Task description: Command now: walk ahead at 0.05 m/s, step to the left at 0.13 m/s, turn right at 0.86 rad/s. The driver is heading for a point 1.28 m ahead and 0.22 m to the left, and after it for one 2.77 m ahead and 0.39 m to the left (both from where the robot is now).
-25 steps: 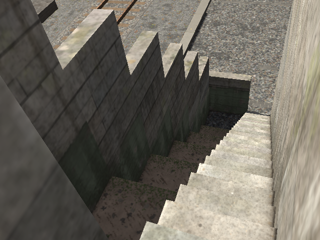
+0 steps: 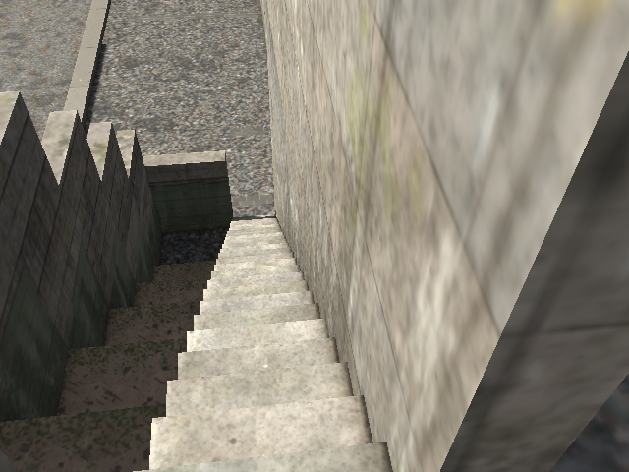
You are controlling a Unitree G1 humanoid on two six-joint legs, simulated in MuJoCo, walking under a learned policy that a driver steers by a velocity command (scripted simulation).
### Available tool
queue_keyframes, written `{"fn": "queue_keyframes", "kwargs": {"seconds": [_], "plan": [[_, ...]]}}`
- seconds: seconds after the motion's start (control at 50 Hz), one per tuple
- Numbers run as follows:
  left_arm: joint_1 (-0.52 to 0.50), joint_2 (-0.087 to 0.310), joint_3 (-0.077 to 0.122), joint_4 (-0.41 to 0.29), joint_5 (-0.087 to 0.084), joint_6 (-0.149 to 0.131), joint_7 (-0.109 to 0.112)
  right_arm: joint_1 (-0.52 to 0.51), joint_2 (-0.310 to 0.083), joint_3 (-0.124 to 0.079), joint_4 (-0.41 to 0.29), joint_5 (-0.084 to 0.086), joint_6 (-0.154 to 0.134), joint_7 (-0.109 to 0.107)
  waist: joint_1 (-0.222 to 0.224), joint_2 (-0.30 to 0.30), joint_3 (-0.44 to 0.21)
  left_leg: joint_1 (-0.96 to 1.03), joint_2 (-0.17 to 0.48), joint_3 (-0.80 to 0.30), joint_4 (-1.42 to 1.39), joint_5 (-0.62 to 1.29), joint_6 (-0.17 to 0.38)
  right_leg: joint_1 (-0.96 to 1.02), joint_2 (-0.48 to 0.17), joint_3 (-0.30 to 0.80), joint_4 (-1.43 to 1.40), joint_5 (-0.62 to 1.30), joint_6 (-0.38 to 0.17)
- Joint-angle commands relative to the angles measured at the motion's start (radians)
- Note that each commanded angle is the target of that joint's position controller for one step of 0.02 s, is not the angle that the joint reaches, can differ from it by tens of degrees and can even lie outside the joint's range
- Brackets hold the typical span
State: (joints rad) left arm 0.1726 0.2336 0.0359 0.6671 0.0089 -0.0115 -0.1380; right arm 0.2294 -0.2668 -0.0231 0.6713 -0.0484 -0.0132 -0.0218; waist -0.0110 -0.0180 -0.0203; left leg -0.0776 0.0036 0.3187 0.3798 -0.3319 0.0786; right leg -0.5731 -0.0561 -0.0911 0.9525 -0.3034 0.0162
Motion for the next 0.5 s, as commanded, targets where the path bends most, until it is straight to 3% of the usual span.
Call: {"fn": "queue_keyframes", "kwargs": {"seconds": [0.02,0.04,0.06,0.08,0.1,0.12,0.14,0.16,0.18,0.2,0.22,0.24,0.26,0.28,0.3,0.32,0.34,0.36,0.38,0.42,0.44,0.46,0.48,0.5], "plan": [[-0.092,0.048,-0.019,-0.119,-0.033,-0.061,-0.026,-0.019,-0.216,-0.077,-0.055,-0.057,-0.058,-0.022,-0.023,0.077,-0.013,0.136,0.401,-0.164,-0.060,0.800,0.212,-0.058,-0.038,0.041,-0.062,0.045,0.007],[-0.103,0.053,-0.012,-0.125,-0.015,-0.062,-0.021,-0.063,-0.200,-0.077,-0.047,-0.028,-0.052,-0.026,0.005,0.118,-0.016,0.111,0.354,-0.126,-0.052,0.669,0.229,-0.015,-0.026,0.041,-0.110,-0.001,-0.018],[-0.114,0.078,0.000,-0.125,-0.007,-0.068,-0.004,-0.073,-0.179,-0.070,-0.040,-0.007,-0.052,-0.020,-0.001,0.096,-0.001,0.083,0.335,-0.123,-0.045,0.621,0.223,0.016,0.000,0.020,-0.136,-0.031,-0.036],[-0.109,0.080,0.002,-0.123,-0.001,-0.073,0.009,-0.082,-0.174,-0.070,-0.032,0.004,-0.051,-0.014,0.006,0.099,-0.009,0.083,0.327,-0.121,-0.024,0.596,0.214,0.042,0.019,0.008,-0.179,-0.031,-0.054],[-0.105,0.079,0.003,-0.126,-0.008,-0.085,0.021,-0.090,-0.165,-0.067,-0.017,0.023,-0.050,-0.005,0.019,0.080,-0.014,0.061,0.314,-0.130,0.016,0.543,0.191,0.089,0.038,0.009,-0.272,0.033,-0.078],[-0.084,0.070,0.002,-0.115,-0.009,-0.099,0.039,-0.094,-0.145,-0.060,0.000,0.054,-0.047,0.011,0.043,0.063,-0.018,0.026,0.288,-0.138,0.074,0.527,0.172,0.165,0.077,-0.013,-0.402,0.180,-0.118],[-0.051,0.087,0.005,-0.111,-0.014,-0.105,0.054,-0.093,-0.123,-0.046,0.015,0.054,-0.046,0.031,0.075,0.046,-0.067,-0.060,0.255,-0.124,0.158,0.547,0.124,0.329,0.077,0.032,-0.458,0.367,-0.153],[0.048,0.179,0.024,-0.089,-0.016,-0.102,0.095,-0.042,-0.036,-0.022,-0.021,0.032,-0.047,0.035,0.062,-0.148,-0.278,-0.276,0.124,-0.043,0.388,0.305,-0.022,0.691,-0.136,0.293,-0.342,0.902,-0.311],[0.387,0.198,0.014,-0.013,-0.005,-0.121,0.101,-0.058,-0.001,-0.004,-0.037,0.005,0.011,0.053,0.172,-0.161,-0.462,-0.551,-0.062,-0.200,0.664,-0.398,-0.190,1.012,-0.479,0.707,-0.395,1.355,-0.493],[0.567,0.169,0.035,0.111,0.017,-0.159,0.111,-0.150,-0.003,-0.004,-0.076,0.019,0.042,0.093,0.213,-0.069,-0.301,-0.687,-0.008,-0.444,0.827,-0.407,-0.228,0.941,-0.435,0.596,-0.374,1.332,-0.400],[0.299,0.315,0.085,0.035,-0.006,-0.022,0.206,-0.002,-0.168,-0.069,0.041,0.057,0.068,0.072,0.108,-0.018,-0.129,-0.622,-0.072,-0.403,0.963,-0.339,-0.156,0.728,-0.455,0.458,-0.413,1.486,-0.320],[0.164,0.305,0.080,-0.016,-0.014,0.028,0.232,0.021,-0.147,-0.066,0.040,0.039,0.090,0.069,0.043,0.002,-0.047,-0.581,-0.056,-0.445,0.969,-0.236,-0.143,0.557,-0.388,0.348,-0.455,1.242,-0.276],[0.114,0.122,0.025,0.023,-0.013,-0.115,0.143,-0.017,-0.096,-0.040,-0.060,0.007,0.074,0.082,-0.015,-0.164,-0.099,-0.537,0.041,-0.515,1.045,-0.190,-0.228,0.388,-0.325,0.192,-0.490,0.915,-0.274],[0.011,0.090,0.019,-0.015,-0.022,-0.150,0.141,0.045,-0.120,-0.043,-0.036,-0.007,0.074,0.081,-0.052,-0.184,-0.094,-0.424,0.029,-0.528,1.075,-0.192,-0.251,0.272,-0.300,0.132,-0.530,0.819,-0.259],[-0.046,0.102,0.022,-0.039,0.012,-0.166,0.142,0.102,-0.131,-0.042,-0.006,0.016,0.077,0.080,-0.067,-0.127,-0.091,-0.372,0.000,-0.524,1.133,-0.140,-0.275,0.197,-0.299,0.093,-0.570,0.794,-0.275],[-0.170,0.129,0.038,-0.092,0.055,-0.146,0.149,0.184,-0.135,-0.047,0.041,0.024,0.020,0.070,-0.108,-0.116,-0.115,-0.299,0.024,-0.425,1.137,-0.007,-0.240,0.110,-0.225,0.042,-0.662,0.320,-0.251],[-0.255,0.147,0.043,-0.135,0.062,-0.144,0.152,0.215,-0.101,-0.044,0.062,0.026,-0.007,0.070,-0.128,-0.060,-0.030,-0.266,0.018,-0.358,1.002,0.033,-0.234,0.031,-0.187,-0.002,-0.705,0.126,-0.209],[-0.234,0.164,0.054,-0.146,0.041,-0.137,0.160,0.189,-0.088,-0.044,0.062,0.026,-0.021,0.075,-0.093,-0.058,0.004,-0.297,0.030,-0.310,0.842,0.034,-0.238,0.091,-0.167,-0.023,-0.718,0.030,-0.188],[-0.148,0.178,0.064,-0.131,0.025,-0.132,0.169,0.133,-0.067,-0.031,0.053,0.018,-0.020,0.080,-0.028,-0.102,0.015,-0.355,0.059,-0.302,0.721,0.004,-0.245,0.210,-0.211,0.002,-0.726,0.043,-0.209],[0.109,0.196,0.090,-0.061,0.025,-0.126,0.201,0.010,-0.031,0.002,0.013,0.019,0.006,0.084,0.102,-0.107,0.011,-0.507,0.131,-0.353,0.542,-0.042,-0.241,0.481,-0.362,0.100,-0.708,0.229,-0.284],[0.162,0.197,0.098,-0.035,0.030,-0.122,0.215,-0.012,-0.012,0.017,0.016,0.011,0.014,0.088,0.119,-0.140,-0.023,-0.546,0.150,-0.378,0.456,-0.038,-0.233,0.582,-0.396,0.110,-0.685,0.330,-0.291],[0.195,0.206,0.110,-0.019,0.043,-0.116,0.219,-0.040,-0.003,0.022,0.023,0.008,0.015,0.095,0.141,-0.129,0.009,-0.583,0.140,-0.343,0.398,-0.023,-0.225,0.618,-0.411,0.114,-0.680,0.381,-0.301],[0.211,0.218,0.117,-0.019,0.049,-0.114,0.224,-0.027,-0.008,0.017,0.036,0.007,0.011,0.087,0.141,-0.123,-0.006,-0.569,0.124,-0.326,0.361,-0.022,-0.207,0.620,-0.427,0.096,-0.689,0.430,-0.308],[0.166,0.221,0.117,-0.034,0.066,-0.119,0.224,0.010,-0.022,0.015,0.062,-0.003,0.016,0.093,0.109,-0.141,-0.017,-0.518,0.104,-0.316,0.329,0.011,-0.188,0.588,-0.424,0.063,-0.692,0.433,-0.294]]}}
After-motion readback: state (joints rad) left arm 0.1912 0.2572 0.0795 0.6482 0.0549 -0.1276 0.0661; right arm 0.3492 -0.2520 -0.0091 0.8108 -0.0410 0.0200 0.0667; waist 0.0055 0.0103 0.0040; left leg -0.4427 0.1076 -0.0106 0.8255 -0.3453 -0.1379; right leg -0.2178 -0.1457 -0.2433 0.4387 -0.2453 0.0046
